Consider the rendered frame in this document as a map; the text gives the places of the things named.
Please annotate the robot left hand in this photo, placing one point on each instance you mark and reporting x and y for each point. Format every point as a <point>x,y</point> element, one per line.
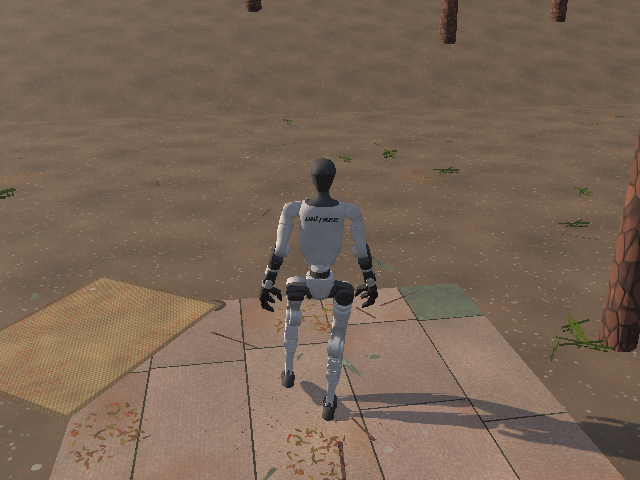
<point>264,297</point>

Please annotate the robot left forearm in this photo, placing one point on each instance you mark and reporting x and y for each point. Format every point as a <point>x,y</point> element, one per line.
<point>272,269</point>

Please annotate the robot right upper arm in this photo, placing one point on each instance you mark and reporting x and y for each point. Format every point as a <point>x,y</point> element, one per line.
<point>353,213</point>

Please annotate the left robot shin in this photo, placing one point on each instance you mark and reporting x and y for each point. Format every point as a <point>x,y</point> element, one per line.
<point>290,343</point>

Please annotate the robot left upper arm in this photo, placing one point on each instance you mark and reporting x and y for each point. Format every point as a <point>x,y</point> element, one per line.
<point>289,211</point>

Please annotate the right robot thigh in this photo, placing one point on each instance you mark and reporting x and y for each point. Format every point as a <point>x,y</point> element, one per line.
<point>342,305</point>

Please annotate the robot right hand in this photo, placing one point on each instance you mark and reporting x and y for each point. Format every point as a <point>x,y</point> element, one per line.
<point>370,291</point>

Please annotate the robot right forearm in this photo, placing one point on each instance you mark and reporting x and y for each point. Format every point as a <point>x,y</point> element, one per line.
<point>367,269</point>

